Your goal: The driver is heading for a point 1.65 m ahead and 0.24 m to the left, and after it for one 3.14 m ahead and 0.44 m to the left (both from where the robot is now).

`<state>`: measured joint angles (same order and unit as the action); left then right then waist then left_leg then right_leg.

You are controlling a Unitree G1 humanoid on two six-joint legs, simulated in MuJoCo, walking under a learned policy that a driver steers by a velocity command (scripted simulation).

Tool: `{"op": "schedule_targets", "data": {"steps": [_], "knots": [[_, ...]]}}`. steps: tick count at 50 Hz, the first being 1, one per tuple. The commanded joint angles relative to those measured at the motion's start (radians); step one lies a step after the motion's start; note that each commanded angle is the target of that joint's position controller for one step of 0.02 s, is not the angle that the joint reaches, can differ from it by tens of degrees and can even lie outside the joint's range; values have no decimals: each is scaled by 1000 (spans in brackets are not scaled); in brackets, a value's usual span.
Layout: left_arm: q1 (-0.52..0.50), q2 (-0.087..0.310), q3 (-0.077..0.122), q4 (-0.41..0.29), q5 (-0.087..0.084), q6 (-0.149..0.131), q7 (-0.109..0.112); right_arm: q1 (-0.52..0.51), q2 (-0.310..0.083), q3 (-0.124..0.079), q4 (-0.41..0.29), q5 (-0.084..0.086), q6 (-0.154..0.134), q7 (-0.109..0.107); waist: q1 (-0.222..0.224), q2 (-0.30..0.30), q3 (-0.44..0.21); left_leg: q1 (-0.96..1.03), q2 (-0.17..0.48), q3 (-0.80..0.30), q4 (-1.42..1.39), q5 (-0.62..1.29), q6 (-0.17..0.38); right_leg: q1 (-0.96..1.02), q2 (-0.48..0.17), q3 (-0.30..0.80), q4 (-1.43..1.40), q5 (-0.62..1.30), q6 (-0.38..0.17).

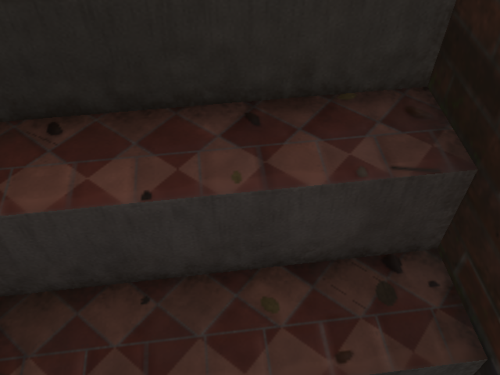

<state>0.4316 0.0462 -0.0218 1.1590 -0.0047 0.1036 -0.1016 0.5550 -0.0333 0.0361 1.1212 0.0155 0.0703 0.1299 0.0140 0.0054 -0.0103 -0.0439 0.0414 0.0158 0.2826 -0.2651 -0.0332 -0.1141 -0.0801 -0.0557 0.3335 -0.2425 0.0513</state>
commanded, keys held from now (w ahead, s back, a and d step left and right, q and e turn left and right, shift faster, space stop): no key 0.66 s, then w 0.34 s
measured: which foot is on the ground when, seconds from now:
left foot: down 0.00-1.00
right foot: down 0.00-1.00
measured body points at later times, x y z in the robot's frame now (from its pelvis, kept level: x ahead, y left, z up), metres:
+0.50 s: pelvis -0.05 -0.01 +0.00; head -0.04 -0.02 +0.45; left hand -0.17 +0.15 -0.15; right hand -0.20 -0.16 -0.14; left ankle -0.08 +0.14 -0.75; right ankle -0.05 -0.15 -0.75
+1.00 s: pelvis -0.06 +0.01 +0.00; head -0.07 +0.00 +0.45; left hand -0.14 +0.23 -0.16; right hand -0.18 -0.18 -0.16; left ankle -0.07 +0.13 -0.75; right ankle -0.05 -0.13 -0.73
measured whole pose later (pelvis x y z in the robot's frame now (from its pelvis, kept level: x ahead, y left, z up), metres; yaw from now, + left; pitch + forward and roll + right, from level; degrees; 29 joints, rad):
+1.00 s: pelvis -0.06 +0.01 +0.00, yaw -1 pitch +1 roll +1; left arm 0.43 0.16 0.03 1.14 0.04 0.05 -0.08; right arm 0.53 -0.12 0.03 1.13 0.00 0.00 0.08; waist 0.01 0.00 -0.04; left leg -0.18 -0.01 -0.02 0.38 -0.23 0.05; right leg -0.34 -0.05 0.00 0.62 -0.30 -0.03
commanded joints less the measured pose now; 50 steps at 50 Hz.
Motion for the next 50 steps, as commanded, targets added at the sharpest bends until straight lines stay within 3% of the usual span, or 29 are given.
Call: {"op": "schedule_targets", "data": {"steps": [1,4,8,10,11,15,16,18,21,32,35,36,37,38,39,40,41,42,43,44,45,46,47,48,49,50], "knots": [[149,25,-5,21,-7,11,2,210,-25,3,39,5,6,0,-7,6,127,-48,-8,6,-48,461,55,-3,27,-28,-41,369,-77],[159,20,-14,29,-13,16,1,225,-31,7,51,12,11,5,-9,11,103,-14,0,4,-55,582,49,28,29,-29,-40,458,-62],[188,18,-21,48,-7,17,-4,252,-32,9,75,9,16,9,-12,6,117,-47,-4,12,-63,497,35,36,33,-31,-49,414,-54],[167,30,-21,42,-5,10,-4,225,-34,11,64,2,15,9,-13,10,95,-60,-9,12,-47,546,23,45,29,-25,-20,502,-49],[152,41,-15,25,6,13,-3,211,-31,10,50,-6,14,4,-9,10,84,-72,-17,2,-55,500,18,48,30,-25,-8,471,-52],[159,34,-10,29,10,16,-6,225,-14,15,59,-8,16,7,-12,13,143,-110,-33,10,-101,274,13,-16,40,-23,-48,263,-47],[164,55,-5,37,13,16,-12,225,-49,7,69,-10,14,6,-14,16,132,-116,-41,12,-111,213,9,-5,34,-12,-47,232,-36],[161,56,-2,39,16,14,-14,214,-31,11,70,-8,15,9,-10,-3,161,-141,-46,11,-122,151,5,-23,40,-15,-53,173,-28],[157,60,4,41,27,15,-15,187,-43,8,65,-10,7,10,-6,-11,171,-160,-53,10,-126,96,9,-40,44,-9,-52,114,-29],[162,76,0,68,23,7,-32,135,-74,20,79,-3,-5,15,-3,-21,192,-181,-60,15,-117,29,2,-92,57,4,-55,16,-23],[169,104,7,77,21,2,-28,117,-79,18,77,-9,-7,13,11,-19,193,-201,-64,20,-109,-29,-7,-98,52,13,-56,-51,-21],[65,233,60,-88,-2,-90,131,115,-185,-38,60,1,-108,-151,23,9,134,-291,13,29,62,-152,78,-81,-67,105,-28,-232,-82],[59,230,57,-93,-17,-113,179,101,-172,-39,56,19,-123,-201,22,-41,107,-311,2,27,128,-203,90,-130,-113,190,-86,-416,-105],[32,217,60,-119,-32,-111,202,87,-140,-39,31,10,-122,-220,13,-81,120,-321,-8,35,201,-206,92,-213,-150,265,-137,-591,-117],[30,190,55,-127,-32,-112,207,81,-101,-36,34,19,-119,-215,4,-139,140,-320,12,21,214,-162,98,-274,-165,266,-139,-573,-126],[270,127,31,48,23,-83,103,82,4,6,38,-36,-74,-132,37,-147,212,-427,-39,10,172,-100,-25,-156,-169,372,-160,-534,-136],[249,160,54,21,27,-63,43,111,57,25,42,-17,-67,-94,32,-121,186,-375,-48,32,153,-126,-25,-162,-153,324,-155,-525,-131],[144,196,62,2,27,-47,9,151,46,33,43,-3,-66,-74,-3,-94,178,-264,-58,25,61,-85,-7,-222,-99,258,-130,-454,-108],[92,197,63,-7,15,-37,-13,150,-8,27,29,5,-62,-50,-4,-85,179,-227,-70,14,7,-79,16,-246,-34,174,-77,-382,-90],[63,210,66,-21,10,-39,-19,149,-110,4,31,19,-65,-40,5,-87,182,-195,-56,-25,-33,-119,49,-260,14,93,-37,-300,-75],[52,181,58,-18,20,-39,-13,166,-176,-12,43,13,-64,-33,-6,-27,181,-179,-26,-82,-82,-234,97,-276,49,44,35,-272,-64],[33,162,53,-26,33,-40,-9,181,-215,-22,50,5,-60,-26,-16,25,214,-177,22,-164,-130,-367,148,-326,82,-4,113,-251,-53],[-9,158,53,-51,51,-49,6,207,-274,-38,56,-19,-59,-32,-42,92,207,-124,112,-288,-114,-501,232,-450,82,-2,233,-212,-73],[-23,134,53,-63,50,-65,15,231,-277,-39,63,-23,-58,-40,-57,123,197,-83,212,-413,-160,-554,296,-535,62,18,292,-144,-84],[-42,119,52,-65,62,-78,41,215,-254,-40,53,-31,-57,-53,-56,142,245,-167,293,-499,-208,-508,353,-539,41,20,364,-46,-101],[28,80,38,-49,58,-88,49,133,-205,-29,16,-16,-57,-52,-7,131,232,-281,284,-453,-255,-382,325,-380,21,36,378,7,-113]]}}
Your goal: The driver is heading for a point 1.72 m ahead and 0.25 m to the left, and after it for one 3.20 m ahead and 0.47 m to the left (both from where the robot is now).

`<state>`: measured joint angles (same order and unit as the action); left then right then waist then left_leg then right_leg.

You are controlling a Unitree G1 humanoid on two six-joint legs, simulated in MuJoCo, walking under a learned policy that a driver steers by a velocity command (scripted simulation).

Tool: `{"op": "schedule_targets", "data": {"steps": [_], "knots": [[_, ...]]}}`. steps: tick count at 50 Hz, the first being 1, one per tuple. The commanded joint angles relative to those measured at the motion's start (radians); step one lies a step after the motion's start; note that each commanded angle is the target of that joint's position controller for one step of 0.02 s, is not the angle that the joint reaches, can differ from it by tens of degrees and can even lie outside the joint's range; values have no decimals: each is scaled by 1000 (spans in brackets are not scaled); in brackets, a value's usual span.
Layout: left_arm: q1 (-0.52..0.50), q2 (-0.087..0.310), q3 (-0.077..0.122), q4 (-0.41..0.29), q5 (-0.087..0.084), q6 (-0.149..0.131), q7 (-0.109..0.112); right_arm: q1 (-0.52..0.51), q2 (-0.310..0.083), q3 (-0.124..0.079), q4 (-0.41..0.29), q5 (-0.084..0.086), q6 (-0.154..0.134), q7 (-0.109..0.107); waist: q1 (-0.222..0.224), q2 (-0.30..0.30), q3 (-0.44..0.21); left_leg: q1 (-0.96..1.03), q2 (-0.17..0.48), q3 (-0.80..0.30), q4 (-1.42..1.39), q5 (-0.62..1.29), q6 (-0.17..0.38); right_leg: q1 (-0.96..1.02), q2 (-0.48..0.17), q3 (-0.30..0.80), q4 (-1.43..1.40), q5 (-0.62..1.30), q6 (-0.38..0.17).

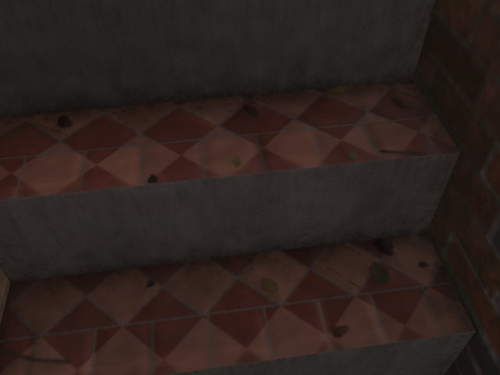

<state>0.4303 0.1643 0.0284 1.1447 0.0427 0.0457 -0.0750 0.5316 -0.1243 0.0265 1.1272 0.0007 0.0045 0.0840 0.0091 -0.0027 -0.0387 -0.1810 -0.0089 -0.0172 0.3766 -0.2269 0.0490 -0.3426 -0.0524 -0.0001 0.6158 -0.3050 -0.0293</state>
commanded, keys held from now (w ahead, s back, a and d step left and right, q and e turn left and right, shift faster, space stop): w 0.16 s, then no key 0.84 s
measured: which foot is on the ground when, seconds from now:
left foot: down 0.00-1.00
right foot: down 0.00-1.00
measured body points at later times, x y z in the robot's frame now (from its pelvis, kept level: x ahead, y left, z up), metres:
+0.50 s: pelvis +0.06 +0.01 +0.00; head +0.08 +0.01 +0.45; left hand +0.02 +0.19 -0.16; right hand -0.03 -0.17 -0.15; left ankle +0.00 +0.12 -0.74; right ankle +0.04 -0.12 -0.74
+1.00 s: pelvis +0.02 +0.00 +0.00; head +0.03 +0.00 +0.45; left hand -0.06 +0.17 -0.16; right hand -0.15 -0.15 -0.13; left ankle +0.00 +0.12 -0.74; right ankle +0.04 -0.12 -0.74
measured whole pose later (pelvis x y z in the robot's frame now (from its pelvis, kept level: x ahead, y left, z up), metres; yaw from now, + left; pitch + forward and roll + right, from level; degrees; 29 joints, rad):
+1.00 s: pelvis +0.02 +0.00 +0.00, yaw +0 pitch -1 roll +1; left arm 0.36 0.09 -0.05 1.20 0.03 0.09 -0.13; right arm 0.60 -0.04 0.06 1.21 0.02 0.06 0.14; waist 0.01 -0.02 0.03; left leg -0.07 -0.02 -0.01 0.26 -0.17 0.00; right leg -0.18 -0.04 -0.02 0.37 -0.17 0.01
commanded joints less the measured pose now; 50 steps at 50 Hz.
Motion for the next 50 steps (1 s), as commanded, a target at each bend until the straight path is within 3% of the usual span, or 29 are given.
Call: {"op": "schedule_targets", "data": {"steps": [1,2,3,5,6,7,8,9,10,11,12,13,14,15,16,17,18,20,24,34,38,42,43,46,50], "knots": [[85,-56,-15,-30,3,-41,26,32,-92,-16,-31,16,9,1,69,127,233,-235,263,-299,-336,-348,205,19,6,-30,35,92,-36],[79,-29,-13,-30,-11,-44,8,-5,-96,-17,-23,35,11,6,98,91,203,-188,192,-218,-280,-338,148,78,29,-34,-127,101,-17],[66,-18,-17,-32,-19,-36,-2,29,-98,-20,-5,40,22,16,83,77,180,-177,138,-159,-244,-271,112,169,26,-15,-207,153,-11],[140,-6,-27,-34,-32,-22,-12,97,-98,-36,42,19,52,34,77,47,141,-151,92,-95,-140,-177,90,242,17,13,-272,79,-15],[82,112,21,-150,-54,-73,118,33,-23,-38,3,32,-59,-94,85,139,149,-294,33,-5,66,-47,57,313,-87,93,-252,180,0],[66,131,16,-173,-47,-92,159,53,1,-25,14,54,-83,-129,69,-21,88,-275,57,-18,147,-58,47,248,-208,276,-332,26,-45],[50,97,6,-188,-50,-101,166,48,6,-20,14,48,-89,-140,51,-74,83,-240,81,-37,187,-41,48,180,-223,316,-365,-13,-80],[167,80,-8,-29,-39,-42,68,-8,79,26,-21,1,-30,-63,79,-195,113,-392,7,3,238,-126,-22,302,-208,389,-405,-194,-190],[185,103,6,-43,-32,-16,24,1,64,23,-19,-5,-11,-28,83,-150,146,-443,12,11,283,-122,-20,279,-237,411,-419,-251,-206],[79,67,-11,-67,-40,-11,-14,47,83,34,-9,0,-10,-13,21,-97,144,-332,40,0,259,-91,-28,165,-222,354,-391,-145,-164],[-125,-25,-53,-119,-83,-12,-50,154,119,53,-4,24,-7,5,-90,-10,98,-70,70,-33,1,75,-19,17,-127,203,-321,42,-60],[-57,62,1,-190,-39,-87,95,50,-6,6,-31,9,-80,-87,3,37,158,-157,61,-36,89,198,43,124,-89,40,-210,410,-44],[-125,-48,-74,-88,-89,-32,-9,104,9,35,-27,41,-30,-15,-62,-19,-27,97,53,-53,-27,550,20,105,-20,28,-162,636,-27],[-55,-22,-60,-86,-80,-6,-39,34,-54,18,-53,43,-2,30,8,-18,17,130,32,-39,7,714,27,111,23,-10,-186,627,-32],[-8,-7,-65,-43,-83,7,-49,53,-64,14,-37,50,17,57,6,-13,25,129,45,-26,0,732,30,122,34,-26,-199,591,-31],[6,2,-57,-43,-66,11,-51,97,-58,11,4,50,31,62,4,-12,65,118,51,-29,-22,662,31,137,25,-28,-219,593,-31],[8,-14,-62,-26,-66,10,-53,127,-24,17,20,41,41,60,-8,-13,50,132,51,-24,-21,657,31,157,17,-25,-210,633,-31],[0,-39,-75,-2,-54,15,-48,143,-5,24,38,32,45,58,-5,-1,45,126,49,-30,-42,644,30,183,19,-29,-213,601,-24],[-8,-21,-81,21,-47,28,-44,154,-27,24,51,28,53,57,2,11,40,106,43,-26,-84,571,15,232,23,-35,-228,528,2],[18,-37,-100,55,-30,40,-44,212,0,31,78,23,65,61,3,22,121,30,24,-9,-141,378,0,241,24,-37,-278,396,11],[21,-31,-92,53,-14,49,-50,222,19,33,83,16,68,63,5,17,157,1,2,-10,-178,200,-14,221,26,-34,-294,305,14],[22,-37,-81,57,-16,50,-52,252,31,36,102,17,68,64,4,10,187,-2,-7,-9,-200,89,-23,181,31,-43,-310,230,21],[17,-19,-75,58,-16,48,-53,252,6,30,109,14,67,59,2,17,180,-11,-11,-7,-205,57,-25,194,28,-35,-306,209,32],[22,-28,-72,61,-13,44,-51,250,30,33,113,16,67,59,4,4,205,-28,-15,-8,-206,16,-29,170,33,-38,-310,165,41],[32,-29,-68,69,-7,45,-56,239,28,31,116,15,61,63,6,2,215,-35,-21,-8,-206,-17,-27,153,35,-33,-311,129,40]]}}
